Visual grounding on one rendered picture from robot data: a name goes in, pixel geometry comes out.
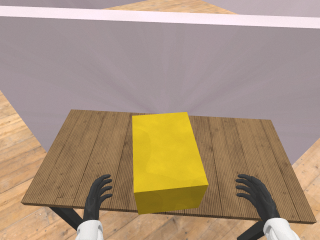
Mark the left robot forearm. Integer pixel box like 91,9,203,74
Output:
75,220,104,240

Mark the carton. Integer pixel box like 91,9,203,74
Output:
132,112,209,215

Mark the right robot forearm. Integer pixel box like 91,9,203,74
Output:
263,217,300,240

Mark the left robot hand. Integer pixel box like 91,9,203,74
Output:
82,174,113,222

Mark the right robot hand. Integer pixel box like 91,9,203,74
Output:
235,174,280,223

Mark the table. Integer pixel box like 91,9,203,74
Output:
21,109,317,240

